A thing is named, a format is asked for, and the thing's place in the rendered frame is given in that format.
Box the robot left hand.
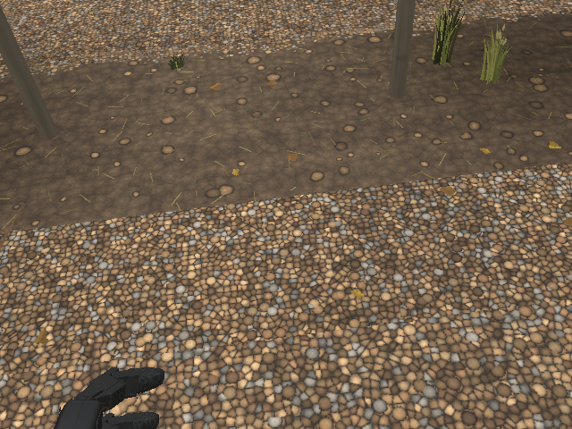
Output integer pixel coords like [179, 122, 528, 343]
[54, 367, 164, 429]

